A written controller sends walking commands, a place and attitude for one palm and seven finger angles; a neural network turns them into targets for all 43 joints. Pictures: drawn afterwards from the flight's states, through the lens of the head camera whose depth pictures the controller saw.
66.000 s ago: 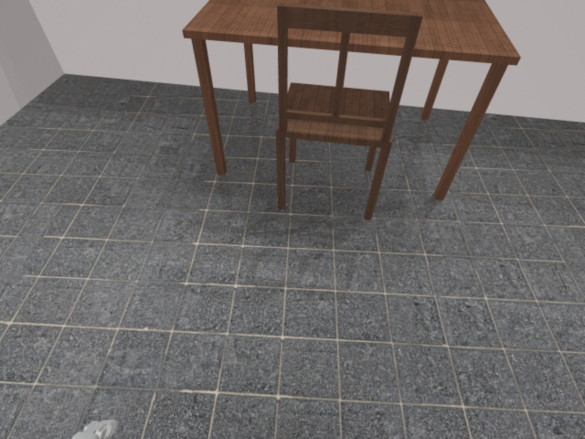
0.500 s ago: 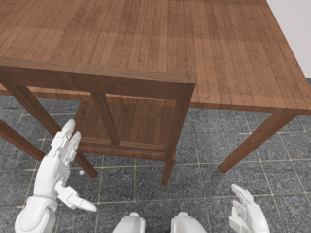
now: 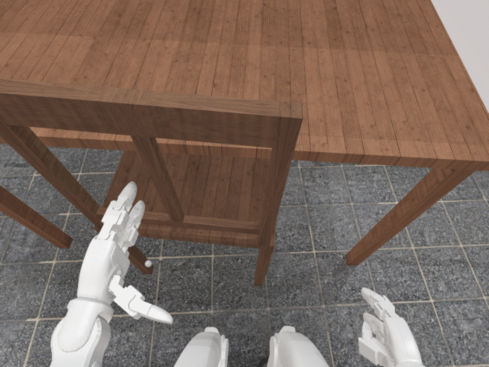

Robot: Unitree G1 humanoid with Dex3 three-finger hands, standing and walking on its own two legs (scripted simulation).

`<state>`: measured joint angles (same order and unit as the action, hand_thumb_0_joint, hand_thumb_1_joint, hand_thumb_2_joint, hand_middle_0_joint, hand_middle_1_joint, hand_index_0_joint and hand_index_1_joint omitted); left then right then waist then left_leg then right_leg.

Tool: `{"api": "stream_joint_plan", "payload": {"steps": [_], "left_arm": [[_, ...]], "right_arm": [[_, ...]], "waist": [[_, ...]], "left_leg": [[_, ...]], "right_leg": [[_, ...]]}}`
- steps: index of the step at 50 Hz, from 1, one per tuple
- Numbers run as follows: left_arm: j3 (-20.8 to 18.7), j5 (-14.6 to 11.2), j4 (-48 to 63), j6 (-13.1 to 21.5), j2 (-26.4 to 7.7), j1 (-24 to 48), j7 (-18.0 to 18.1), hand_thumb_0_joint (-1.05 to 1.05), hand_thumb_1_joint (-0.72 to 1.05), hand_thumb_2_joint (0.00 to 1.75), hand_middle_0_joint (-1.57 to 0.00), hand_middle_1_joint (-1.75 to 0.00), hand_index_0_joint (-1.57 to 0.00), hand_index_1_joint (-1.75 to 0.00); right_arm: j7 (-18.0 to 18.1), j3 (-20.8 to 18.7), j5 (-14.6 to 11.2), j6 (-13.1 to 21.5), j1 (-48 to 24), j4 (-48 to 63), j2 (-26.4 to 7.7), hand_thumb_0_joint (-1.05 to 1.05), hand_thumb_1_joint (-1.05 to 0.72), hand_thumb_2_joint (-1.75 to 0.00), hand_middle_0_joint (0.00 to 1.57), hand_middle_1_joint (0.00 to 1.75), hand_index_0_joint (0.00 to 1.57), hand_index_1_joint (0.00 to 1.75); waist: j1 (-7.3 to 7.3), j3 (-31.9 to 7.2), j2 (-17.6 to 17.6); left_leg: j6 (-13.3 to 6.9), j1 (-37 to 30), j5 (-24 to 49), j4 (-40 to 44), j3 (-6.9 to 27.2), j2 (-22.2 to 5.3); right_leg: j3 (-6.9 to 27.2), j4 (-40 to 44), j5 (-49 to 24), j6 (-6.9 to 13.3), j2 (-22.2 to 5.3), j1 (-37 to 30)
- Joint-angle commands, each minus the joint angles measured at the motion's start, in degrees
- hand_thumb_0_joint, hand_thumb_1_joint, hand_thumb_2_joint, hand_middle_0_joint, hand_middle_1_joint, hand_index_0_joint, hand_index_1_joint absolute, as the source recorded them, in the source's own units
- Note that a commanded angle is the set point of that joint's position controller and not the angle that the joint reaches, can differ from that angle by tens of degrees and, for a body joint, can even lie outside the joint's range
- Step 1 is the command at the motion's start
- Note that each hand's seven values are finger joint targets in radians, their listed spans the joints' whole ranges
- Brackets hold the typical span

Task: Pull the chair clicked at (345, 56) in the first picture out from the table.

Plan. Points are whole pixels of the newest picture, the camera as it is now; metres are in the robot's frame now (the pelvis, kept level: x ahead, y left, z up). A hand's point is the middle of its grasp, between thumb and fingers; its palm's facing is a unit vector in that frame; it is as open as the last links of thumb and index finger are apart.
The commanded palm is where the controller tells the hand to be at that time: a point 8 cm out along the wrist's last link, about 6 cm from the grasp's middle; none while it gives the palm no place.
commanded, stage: aim the fingers beside a spindle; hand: left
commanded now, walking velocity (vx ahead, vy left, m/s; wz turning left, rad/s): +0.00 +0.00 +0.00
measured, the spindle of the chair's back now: (163, 184) +0.41 +0.17 +0.00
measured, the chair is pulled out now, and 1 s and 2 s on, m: -0.10 -0.10 -0.10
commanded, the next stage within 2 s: push the fingers through the gap in 1.06 s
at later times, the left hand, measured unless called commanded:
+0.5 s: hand (162, 258) +0.28 +0.14 +0.01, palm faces -0.08 -1.00 -0.01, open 16.9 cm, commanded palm +0.26 +0.20 +0.01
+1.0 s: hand (161, 260) +0.28 +0.14 +0.01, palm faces -0.07 -1.00 -0.02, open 16.9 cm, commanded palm +0.26 +0.20 +0.02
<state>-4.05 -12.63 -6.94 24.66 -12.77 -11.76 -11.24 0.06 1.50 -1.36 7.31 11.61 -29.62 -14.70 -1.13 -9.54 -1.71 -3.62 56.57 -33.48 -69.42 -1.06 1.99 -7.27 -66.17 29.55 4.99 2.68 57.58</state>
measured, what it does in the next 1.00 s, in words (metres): stands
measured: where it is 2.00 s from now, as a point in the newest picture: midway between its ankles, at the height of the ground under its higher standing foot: outside the picture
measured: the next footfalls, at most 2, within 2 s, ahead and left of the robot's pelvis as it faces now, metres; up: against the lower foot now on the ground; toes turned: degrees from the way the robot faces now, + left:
none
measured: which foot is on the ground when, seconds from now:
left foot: down 0.00-1.00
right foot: down 0.00-1.00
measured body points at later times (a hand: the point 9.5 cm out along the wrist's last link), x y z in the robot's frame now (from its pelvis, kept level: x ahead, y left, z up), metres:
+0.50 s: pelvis +0.00 +0.01 -0.01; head +0.11 +0.01 +0.42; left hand +0.28 +0.20 +0.01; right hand +0.17 -0.23 -0.11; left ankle -0.01 +0.08 -0.64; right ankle +0.02 -0.07 -0.64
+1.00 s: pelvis +0.00 +0.01 -0.01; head +0.11 +0.02 +0.42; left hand +0.27 +0.20 +0.01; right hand +0.18 -0.22 -0.11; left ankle -0.01 +0.08 -0.64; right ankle +0.02 -0.07 -0.64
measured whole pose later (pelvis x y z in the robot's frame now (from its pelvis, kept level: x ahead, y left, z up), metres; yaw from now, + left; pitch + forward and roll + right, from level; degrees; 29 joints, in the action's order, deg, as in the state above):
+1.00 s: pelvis +0.00 +0.01 -0.01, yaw +0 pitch +23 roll -3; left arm 0.7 -9.3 -6.2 24.3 -11.1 -9.5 -5.5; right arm -0.7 1.4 -1.0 3.1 11.1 -28.2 -14.2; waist -1.2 -10.2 -1.6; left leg -4.6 60.9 -34.7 -73.0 -1.5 2.4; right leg -7.1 -69.6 30.6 4.1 2.0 61.7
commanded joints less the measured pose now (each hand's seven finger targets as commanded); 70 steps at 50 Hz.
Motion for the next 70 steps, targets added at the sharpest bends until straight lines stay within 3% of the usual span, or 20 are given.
{"api": "stream_joint_plan", "payload": {"steps": [1, 5, 7, 10, 11, 14, 16, 18, 20, 23, 25, 27, 30, 31, 42, 44, 55, 57, 63, 70], "left_arm": [[-5.0, -0.6, 10.2, 4.4, -7.3, 6.5, 0.9, 0.0, -0.5, 0.3, -0.06, -0.08, -0.06, -0.08], [-3.1, -0.3, 10.7, 4.9, -6.3, 7.6, 0.9, 0.0, -0.5, 0.3, -0.06, -0.08, -0.06, -0.08], [-4.2, -0.7, 9.8, 4.9, -6.7, 5.2, 0.8, 0.0, -0.5, 0.3, -0.06, -0.08, -0.06, -0.08], [-1.7, -0.4, 9.7, 4.6, -5.1, 7.1, 0.6, 0.0, -0.5, 0.3, -0.06, -0.08, -0.06, -0.08], [-2.3, -0.1, 9.3, 4.6, -5.4, 6.3, 0.8, 0.0, -0.5, 0.3, -0.06, -0.08, -0.06, -0.08], [-2.2, 0.2, 9.1, 4.6, -5.4, 8.0, 1.7, 0.0, -0.5, 0.3, -0.06, -0.08, -0.06, -0.08], [-1.1, 0.5, 10.8, 5.1, -4.5, 9.8, 2.4, 0.0, -0.5, 0.3, -0.06, -0.08, -0.06, -0.08], [-2.7, 0.5, 10.2, 5.3, -5.6, 7.0, 3.0, 0.0, -0.5, 0.3, -0.06, -0.08, -0.06, -0.08], [0.5, 1.2, 10.7, 5.4, -3.3, 9.2, 3.2, 0.0, -0.5, 0.3, -0.06, -0.08, -0.06, -0.08], [1.6, 1.7, 10.4, 5.3, -2.3, 8.1, 3.9, 0.0, -0.5, 0.3, -0.06, -0.08, -0.06, -0.08], [-0.3, 2.2, 9.5, 4.9, -4.3, 5.7, 4.5, 0.0, -0.5, 0.3, -0.06, -0.08, -0.06, -0.08], [1.1, 2.2, 11.1, 4.8, -2.8, 7.4, 4.7, 0.0, -0.5, 0.3, -0.06, -0.08, -0.06, -0.08], [-0.4, 2.6, 12.4, 5.0, -4.7, 7.1, 5.4, 0.0, -0.5, 0.3, -0.06, -0.08, -0.06, -0.08], [1.9, 2.6, 12.3, 4.9, -2.2, 6.6, 5.3, 0.0, -0.5, 0.3, -0.06, -0.08, -0.06, -0.08], [3.4, 2.8, 12.4, 4.1, -1.7, 8.2, 5.1, 0.0, -0.5, 0.3, -0.06, -0.08, -0.06, -0.08], [0.8, 2.9, 12.2, 4.0, -4.0, 7.2, 5.6, 0.0, -0.5, 0.3, -0.06, -0.08, -0.06, -0.08], [2.3, 2.7, 11.7, 4.1, -2.8, 6.9, 5.2, 0.0, -0.5, 0.3, -0.06, -0.08, -0.06, -0.08], [2.0, 2.5, 12.8, 4.4, -2.8, 6.0, 5.1, 0.0, -0.5, 0.3, -0.06, -0.08, -0.06, -0.08], [1.5, 2.8, 11.0, 4.6, -3.3, 11.5, 5.7, 0.0, -0.5, 0.3, -0.06, -0.08, -0.06, -0.08], [1.5, 2.8, 9.2, 3.3, -3.5, 14.4, 5.4, 0.0, -0.5, 0.3, -0.06, -0.08, -0.06, -0.08]], "right_arm": [[0.7, -3.3, -0.3, 2.2, -0.6, 7.8, -7.5, 0.0, -0.9, -0.9, 0.2, 0.3, 0.2, 0.3], [0.6, -3.3, -0.2, 2.2, -0.6, 7.6, -7.6, 0.0, -0.9, -0.9, 0.2, 0.3, 0.2, 0.3], [0.4, -3.5, -0.2, 2.1, 0.1, 7.5, -7.5, 0.0, -0.9, -0.9, 0.2, 0.3, 0.2, 0.3], [0.4, -3.5, -0.3, 1.9, -0.4, 7.5, -7.6, 0.0, -0.9, -0.9, 0.2, 0.3, 0.2, 0.3], [0.4, -3.5, -0.3, 1.8, -0.2, 7.5, -7.7, 0.0, -0.9, -0.9, 0.2, 0.3, 0.2, 0.3], [0.4, -3.5, -0.3, 1.4, -0.5, 7.6, -7.7, 0.0, -0.9, -0.9, 0.2, 0.3, 0.2, 0.3], [0.2, -3.5, 0.0, 1.4, -0.5, 7.7, -7.5, 0.0, -0.9, -0.9, 0.2, 0.3, 0.2, 0.3], [0.1, -3.6, 0.0, 1.2, -0.3, 7.8, -7.5, 0.0, -0.9, -0.9, 0.2, 0.3, 0.2, 0.3], [-0.1, -3.6, 0.1, 1.0, -0.3, 7.9, -7.5, 0.0, -0.9, -0.9, 0.2, 0.3, 0.2, 0.3], [-0.3, -3.6, 0.2, 0.5, -0.4, 8.0, -7.4, 0.0, -0.9, -0.9, 0.2, 0.3, 0.2, 0.3], [-0.3, -3.7, 0.2, 0.0, -0.4, 8.3, -7.7, 0.0, -0.9, -0.9, 0.2, 0.3, 0.2, 0.3], [-0.4, -3.6, 0.1, -0.5, -0.5, 8.7, -7.3, 0.0, -0.9, -0.9, 0.2, 0.3, 0.2, 0.3], [-0.3, -3.6, 0.1, -0.9, -0.6, 8.8, -7.4, 0.0, -0.9, -0.9, 0.2, 0.3, 0.2, 0.3], [-0.3, -3.5, 0.1, -0.9, -0.9, 9.2, -7.1, 0.0, -0.9, -0.9, 0.2, 0.3, 0.2, 0.3], [-0.1, -3.4, 0.0, -1.3, -0.8, 9.1, -7.2, 0.0, -0.9, -0.9, 0.2, 0.3, 0.2, 0.3], [0.1, -3.4, 0.0, -1.5, -0.6, 9.1, -7.4, 0.0, -0.9, -0.9, 0.2, 0.3, 0.2, 0.3], [0.0, -3.4, 0.0, -1.6, -0.6, 9.2, -7.4, 0.0, -0.9, -0.9, 0.2, 0.3, 0.2, 0.3], [-0.1, -3.4, 0.0, -1.5, -0.5, 9.3, -7.2, 0.0, -0.9, -0.9, 0.2, 0.3, 0.2, 0.3], [0.2, -3.3, 0.2, -1.4, -0.3, 8.0, -7.5, 0.0, -0.9, -0.9, 0.2, 0.3, 0.2, 0.3], [0.0, -3.4, 0.0, -1.9, 0.0, 7.6, -7.7, 0.0, -0.9, -0.9, 0.2, 0.3, 0.2, 0.3]], "waist": [[-0.64, -17.2, 1.1], [-1.15, -18.6, -0.7], [-0.5, -19.1, 0.5], [-1.57, -18.1, 0.9], [-0.82, -18.2, 0.2], [-1.06, -17.7, 0.8], [-1.08, -19.8, -0.4], [-0.26, -20.2, 0.0], [-1.42, -20.3, 0.3], [-0.93, -20.4, -0.3], [-0.33, -20.4, 1.4], [-0.58, -20.3, 0.8], [-0.29, -20.8, 0.7], [-0.7, -20.2, 0.7], [-1.3, -19.8, 0.0], [-0.47, -19.7, -0.1], [-1.62, -18.5, 0.8], [-0.8, -19.7, -0.9], [-1.9, -19.3, -0.1], [-1.63, -21.3, -0.9]], "left_leg": [[1.5, -3.0, 17.5, 7.6, 4.1, -1.6], [1.5, -4.0, 19.4, 7.1, 4.2, -1.7], [1.7, -4.2, 19.9, 7.2, 4.3, -1.7], [1.5, -3.3, 19.4, 6.6, 4.3, -1.7], [1.6, -3.5, 19.2, 6.8, 4.4, -1.7], [1.7, -2.8, 17.9, 6.5, 4.5, -1.7], [1.7, -3.6, 18.9, 6.2, 4.6, -1.6], [1.9, -4.1, 20.1, 6.2, 4.6, -1.6], [1.9, -4.6, 20.8, 6.0, 5.1, -1.8], [2.1, -4.8, 20.5, 6.0, 5.4, -1.7], [2.0, -4.1, 20.5, 6.1, 5.2, -1.8], [2.1, -4.5, 19.8, 6.4, 5.4, -1.7], [2.2, -4.8, 20.3, 6.4, 5.8, -1.8], [2.1, -5.2, 19.6, 6.4, 5.7, -1.8], [2.3, -6.1, 19.0, 6.5, 6.5, -2.0], [2.6, -5.8, 19.4, 6.8, 6.5, -2.0], [2.3, -5.0, 19.4, 6.4, 6.2, -2.0], [2.5, -6.1, 20.3, 6.7, 6.1, -1.9], [2.5, -5.3, 20.1, 5.8, 6.5, -2.1], [2.6, -7.4, 22.2, 6.5, 6.5, -2.2]], "right_leg": [[9.2, 8.2, -14.8, -3.3, -2.8, -17.8], [9.1, 7.4, -17.1, -3.4, -2.9, -17.3], [9.0, 7.4, -18.0, -3.3, -2.9, -18.1], [9.0, 7.1, -17.7, -3.5, -3.0, -16.8], [8.7, 6.8, -17.0, -3.3, -3.0, -16.4], [8.6, 6.5, -15.3, -3.3, -2.9, -15.2], [8.3, 5.6, -16.3, -3.2, -3.0, -14.8], [8.2, 5.3, -17.6, -3.1, -2.9, -15.4], [7.5, 4.6, -17.7, -3.1, -2.9, -13.8], [7.2, 4.1, -16.7, -3.1, -2.9, -12.7], [7.3, 4.1, -16.7, -2.9, -2.7, -13.3], [7.2, 4.2, -16.1, -3.1, -2.8, -13.1], [7.1, 3.7, -15.9, -2.9, -2.5, -12.7], [7.1, 4.2, -15.3, -3.1, -2.6, -12.1], [6.5, 4.3, -13.7, -3.0, -2.5, -10.2], [6.5, 4.0, -13.9, -2.8, -2.4, -11.0], [6.6, 4.4, -14.5, -2.9, -2.4, -10.8], [6.7, 4.4, -15.0, -2.8, -2.4, -11.5], [6.6, 3.8, -15.0, -3.0, -2.4, -10.1], [6.5, 4.1, -16.3, -2.9, -2.5, -11.0]]}}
